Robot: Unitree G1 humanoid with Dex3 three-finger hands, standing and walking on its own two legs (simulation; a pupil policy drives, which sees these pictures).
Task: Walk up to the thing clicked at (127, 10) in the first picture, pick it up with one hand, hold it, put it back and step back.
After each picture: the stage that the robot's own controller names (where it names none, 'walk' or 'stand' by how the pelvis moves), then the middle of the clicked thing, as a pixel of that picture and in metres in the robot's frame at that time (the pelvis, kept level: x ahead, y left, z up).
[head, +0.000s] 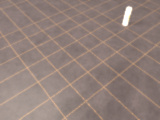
stand; (127, 16) +1.83 -0.62 -0.66
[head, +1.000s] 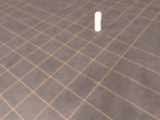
walk; (98, 21) +1.80 -0.11 -0.63
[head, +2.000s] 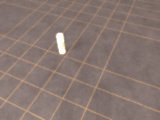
walk; (61, 44) +1.26 +0.29 -0.65
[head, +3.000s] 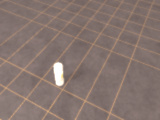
walk; (59, 74) +0.82 +0.20 -0.63
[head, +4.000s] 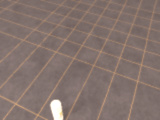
walk; (57, 111) +0.51 +0.17 -0.64
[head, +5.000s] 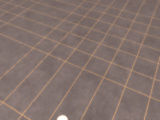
stand; out of the picture +0.42 +0.14 -0.65
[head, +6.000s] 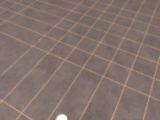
stand; out of the picture +0.42 +0.14 -0.66
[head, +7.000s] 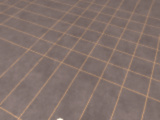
stand; out of the picture +0.39 +0.16 -0.66
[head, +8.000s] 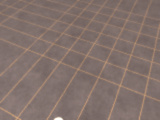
stand; out of the picture +0.41 +0.16 -0.66
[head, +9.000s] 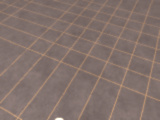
stand; out of the picture +0.40 +0.16 -0.66
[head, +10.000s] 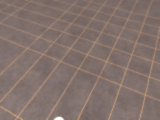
stand; out of the picture +0.40 +0.16 -0.66
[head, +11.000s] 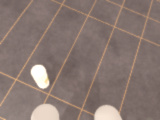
go down; (41, 77) +0.44 +0.19 -0.44
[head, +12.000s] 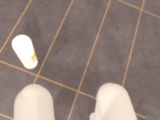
go down; (26, 54) +0.48 +0.23 -0.28
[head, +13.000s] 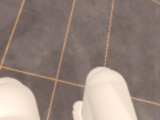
close in; out of the picture +0.46 +0.27 -0.17
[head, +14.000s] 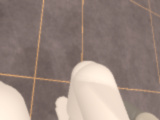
close; out of the picture +0.45 +0.29 -0.16
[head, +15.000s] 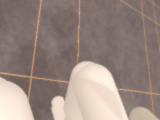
lift; out of the picture +0.42 +0.29 -0.16
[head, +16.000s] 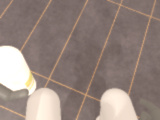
lift; (18, 77) +0.33 +0.20 -0.01
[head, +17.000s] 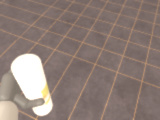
hold; (36, 89) +0.31 +0.15 +0.05
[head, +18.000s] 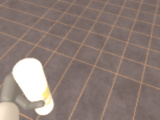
hold; (37, 91) +0.31 +0.15 +0.04
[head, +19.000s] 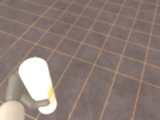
crouch; (41, 90) +0.31 +0.14 +0.03
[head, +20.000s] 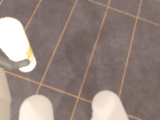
crouch; (19, 50) +0.43 +0.18 -0.04
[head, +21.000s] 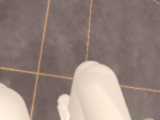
lower; out of the picture +0.43 +0.28 -0.17
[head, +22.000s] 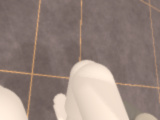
lower; out of the picture +0.44 +0.29 -0.16
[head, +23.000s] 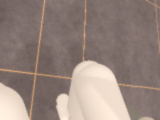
lower; out of the picture +0.42 +0.29 -0.16
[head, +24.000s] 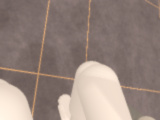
lower; out of the picture +0.41 +0.29 -0.16
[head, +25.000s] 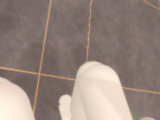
loosen; out of the picture +0.40 +0.28 -0.16
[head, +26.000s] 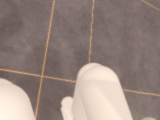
withdraw; out of the picture +0.42 +0.26 -0.17
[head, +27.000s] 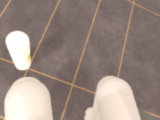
stand; (20, 54) +0.44 +0.23 -0.22
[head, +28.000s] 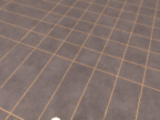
stand; out of the picture +0.37 +0.15 -0.58
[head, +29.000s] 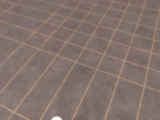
stand; out of the picture +0.38 +0.16 -0.60
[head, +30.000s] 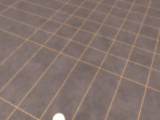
stand; out of the picture +0.39 +0.16 -0.61
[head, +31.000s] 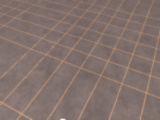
walk; out of the picture +0.41 +0.15 -0.65
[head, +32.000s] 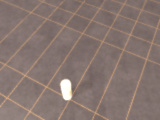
walk; (66, 90) +0.53 +0.12 -0.63
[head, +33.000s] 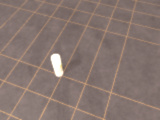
walk; (57, 65) +0.78 +0.22 -0.62
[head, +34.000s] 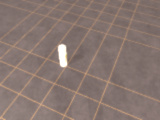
stand; (62, 56) +1.06 +0.18 -0.64
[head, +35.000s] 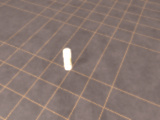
stand; (67, 59) +1.04 +0.15 -0.66
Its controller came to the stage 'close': yes
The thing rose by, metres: 0.68
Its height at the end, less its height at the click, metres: +0.00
